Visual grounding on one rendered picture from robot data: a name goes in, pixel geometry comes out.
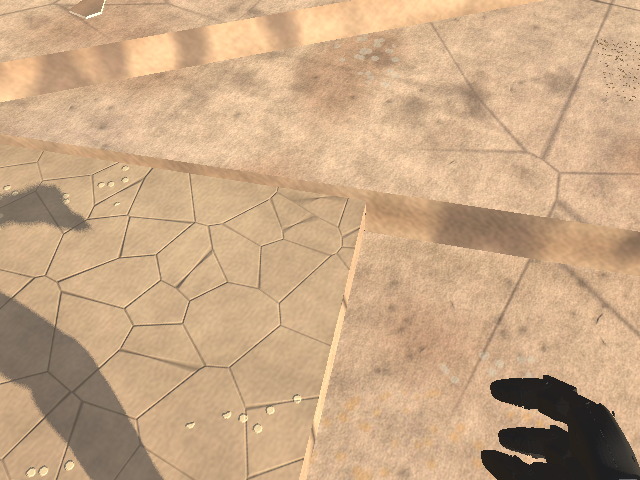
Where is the right robot hand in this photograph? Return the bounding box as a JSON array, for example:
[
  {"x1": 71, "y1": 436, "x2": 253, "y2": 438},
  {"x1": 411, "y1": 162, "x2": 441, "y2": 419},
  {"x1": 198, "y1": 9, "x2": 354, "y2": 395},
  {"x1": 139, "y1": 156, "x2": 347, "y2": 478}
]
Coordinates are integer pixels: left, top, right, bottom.
[{"x1": 481, "y1": 375, "x2": 640, "y2": 480}]

